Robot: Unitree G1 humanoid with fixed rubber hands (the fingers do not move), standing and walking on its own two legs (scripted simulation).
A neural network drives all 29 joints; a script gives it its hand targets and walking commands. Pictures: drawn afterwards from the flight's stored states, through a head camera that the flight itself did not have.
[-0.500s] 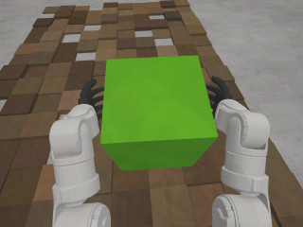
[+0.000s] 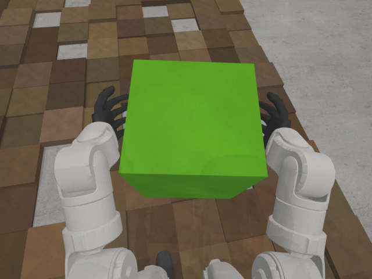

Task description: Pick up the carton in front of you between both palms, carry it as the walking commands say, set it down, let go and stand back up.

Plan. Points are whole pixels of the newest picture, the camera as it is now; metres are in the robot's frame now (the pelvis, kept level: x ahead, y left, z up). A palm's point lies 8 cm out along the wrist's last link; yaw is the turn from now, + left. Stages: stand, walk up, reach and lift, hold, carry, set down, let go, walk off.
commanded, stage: carry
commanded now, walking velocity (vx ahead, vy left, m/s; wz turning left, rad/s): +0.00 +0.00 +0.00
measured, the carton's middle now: (190, 141) +0.39 -0.03 +0.04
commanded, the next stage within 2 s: none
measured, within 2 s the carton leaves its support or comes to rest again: neither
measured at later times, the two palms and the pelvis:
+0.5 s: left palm (97, 84) +0.43 +0.13 +0.17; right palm (276, 73) +0.44 -0.17 +0.17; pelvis +0.10 -0.03 -0.01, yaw +1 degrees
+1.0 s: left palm (134, 31) +0.63 +0.08 +0.12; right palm (260, 26) +0.65 -0.22 +0.12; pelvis +0.29 -0.08 -0.02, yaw +2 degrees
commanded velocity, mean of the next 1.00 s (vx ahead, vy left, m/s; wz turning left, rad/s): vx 0.38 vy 0.00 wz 0.00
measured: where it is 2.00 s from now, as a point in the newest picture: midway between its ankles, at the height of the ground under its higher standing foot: (183, 140)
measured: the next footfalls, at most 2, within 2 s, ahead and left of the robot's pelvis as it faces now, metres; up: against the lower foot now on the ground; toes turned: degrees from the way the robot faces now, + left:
right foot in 0.12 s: +0.09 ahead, -0.13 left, -0.01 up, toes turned +0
right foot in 0.88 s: +0.35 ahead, -0.14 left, -0.02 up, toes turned -3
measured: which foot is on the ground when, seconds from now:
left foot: down 0.00-0.88, up 0.90-1.00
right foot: up 0.00-0.10, down 0.12-0.56, up 0.58-0.86, down 0.88-1.00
